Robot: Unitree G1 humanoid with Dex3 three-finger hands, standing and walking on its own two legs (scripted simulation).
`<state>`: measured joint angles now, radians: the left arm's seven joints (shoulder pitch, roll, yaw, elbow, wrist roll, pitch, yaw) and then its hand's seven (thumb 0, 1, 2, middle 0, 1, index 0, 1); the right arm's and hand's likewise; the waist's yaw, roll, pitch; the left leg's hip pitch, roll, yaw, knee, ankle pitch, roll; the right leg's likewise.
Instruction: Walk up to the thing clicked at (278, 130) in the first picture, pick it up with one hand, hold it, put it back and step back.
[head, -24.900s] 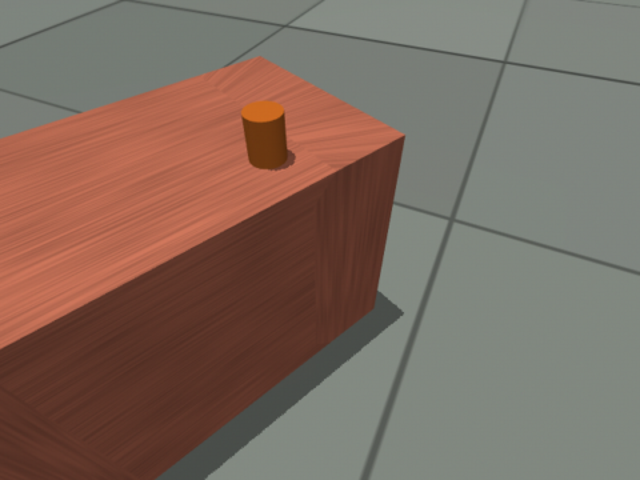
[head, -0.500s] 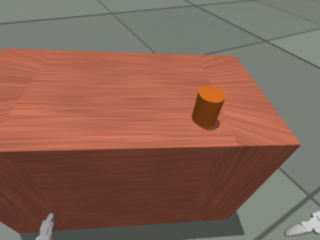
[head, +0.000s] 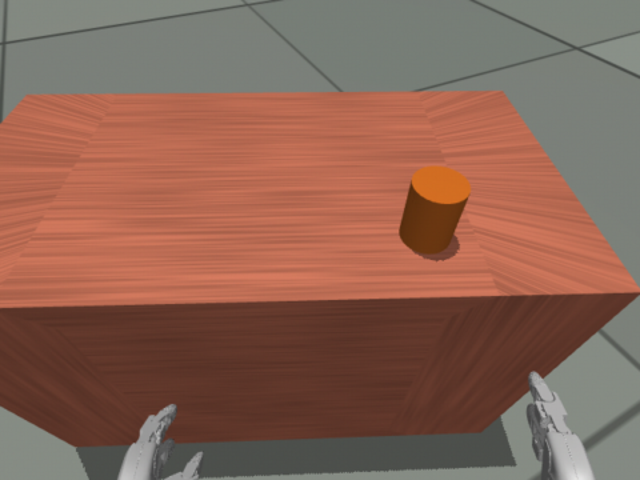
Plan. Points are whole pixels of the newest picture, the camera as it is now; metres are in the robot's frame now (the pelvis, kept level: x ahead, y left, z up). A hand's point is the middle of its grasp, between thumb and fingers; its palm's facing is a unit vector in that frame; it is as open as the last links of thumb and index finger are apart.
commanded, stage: home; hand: right
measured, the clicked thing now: (432, 211) +0.52 -0.17 +0.04
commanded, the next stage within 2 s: none
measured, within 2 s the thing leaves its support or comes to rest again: neither
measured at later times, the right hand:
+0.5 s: hand (463, 443) +0.21 -0.18 -0.09, palm faces +0.08 +0.97 -0.24, open 17.4 cm
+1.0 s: hand out of the picture +0.07 -0.26 -0.13, palm faces -0.03 +0.91 -0.40, open 17.5 cm
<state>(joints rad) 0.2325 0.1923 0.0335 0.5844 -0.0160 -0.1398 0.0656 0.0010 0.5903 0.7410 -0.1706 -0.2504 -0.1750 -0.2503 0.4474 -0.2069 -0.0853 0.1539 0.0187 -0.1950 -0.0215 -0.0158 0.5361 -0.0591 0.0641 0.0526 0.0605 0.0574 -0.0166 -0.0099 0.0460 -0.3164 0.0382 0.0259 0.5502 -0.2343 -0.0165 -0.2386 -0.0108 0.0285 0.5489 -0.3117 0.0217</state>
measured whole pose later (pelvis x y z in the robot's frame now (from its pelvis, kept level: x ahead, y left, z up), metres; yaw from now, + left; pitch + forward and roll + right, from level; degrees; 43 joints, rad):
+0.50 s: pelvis +0.03 +0.00 +0.00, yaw +1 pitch +2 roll +0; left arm 0.23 0.21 0.01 0.68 0.00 -0.07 0.06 0.01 0.90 0.90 -0.20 -0.30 -0.20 -0.30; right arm 0.27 -0.17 -0.01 0.47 0.00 -0.09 -0.09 -0.01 0.52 -0.06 0.06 0.05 0.06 0.06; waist 0.00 -0.01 0.00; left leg -0.32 0.02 0.02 0.56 -0.27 -0.02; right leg -0.24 -0.03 0.02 0.57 -0.36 0.02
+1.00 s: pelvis +0.00 +0.00 +0.01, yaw +1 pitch -3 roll -1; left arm 0.22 0.38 0.01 0.97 0.02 0.02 -0.01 0.01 0.90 0.90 -0.20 -0.29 -0.20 -0.29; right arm 0.22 -0.37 0.01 0.99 -0.03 -0.02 -0.01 -0.01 0.55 -0.04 0.06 0.05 0.06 0.05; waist -0.01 -0.02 0.01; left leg -0.22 0.03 0.02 0.49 -0.21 -0.01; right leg -0.13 -0.01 0.02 0.47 -0.28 0.02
